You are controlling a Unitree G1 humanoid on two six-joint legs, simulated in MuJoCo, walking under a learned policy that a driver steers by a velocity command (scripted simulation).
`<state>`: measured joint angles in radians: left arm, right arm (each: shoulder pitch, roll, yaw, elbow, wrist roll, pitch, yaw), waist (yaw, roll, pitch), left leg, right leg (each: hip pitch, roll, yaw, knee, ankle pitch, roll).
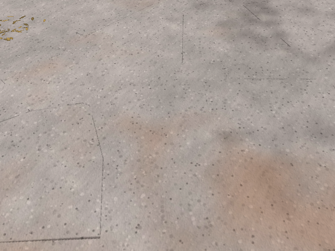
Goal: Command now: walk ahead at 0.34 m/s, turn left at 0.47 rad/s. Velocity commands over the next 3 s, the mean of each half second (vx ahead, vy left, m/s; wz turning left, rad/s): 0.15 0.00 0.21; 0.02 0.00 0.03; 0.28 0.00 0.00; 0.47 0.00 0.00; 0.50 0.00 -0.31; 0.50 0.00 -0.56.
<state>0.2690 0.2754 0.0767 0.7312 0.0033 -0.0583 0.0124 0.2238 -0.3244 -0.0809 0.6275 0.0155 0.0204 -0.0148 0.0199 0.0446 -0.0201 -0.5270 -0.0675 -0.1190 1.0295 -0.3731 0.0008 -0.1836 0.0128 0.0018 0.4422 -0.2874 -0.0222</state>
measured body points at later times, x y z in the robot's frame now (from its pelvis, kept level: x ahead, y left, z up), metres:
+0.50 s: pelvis +0.12 +0.06 +0.00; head +0.15 +0.07 +0.44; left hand +0.20 +0.34 -0.13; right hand +0.30 -0.17 -0.10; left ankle +0.16 +0.16 -0.74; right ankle +0.11 -0.09 -0.71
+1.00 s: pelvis +0.17 +0.05 +0.00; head +0.18 +0.05 +0.45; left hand +0.24 +0.31 -0.13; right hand +0.29 -0.21 -0.14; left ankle +0.16 +0.16 -0.74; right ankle +0.15 -0.08 -0.74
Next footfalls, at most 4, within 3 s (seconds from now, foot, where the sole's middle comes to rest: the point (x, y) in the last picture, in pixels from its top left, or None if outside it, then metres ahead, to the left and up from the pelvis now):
0.28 left None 0.20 0.17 -0.78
0.58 right None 0.19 -0.08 -0.78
1.68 right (197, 234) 0.59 -0.04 -0.78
2.24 left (137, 179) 0.86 0.23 -0.78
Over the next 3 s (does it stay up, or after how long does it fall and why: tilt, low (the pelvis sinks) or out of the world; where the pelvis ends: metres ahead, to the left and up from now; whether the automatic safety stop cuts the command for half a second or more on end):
stays up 1.08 0.01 0.00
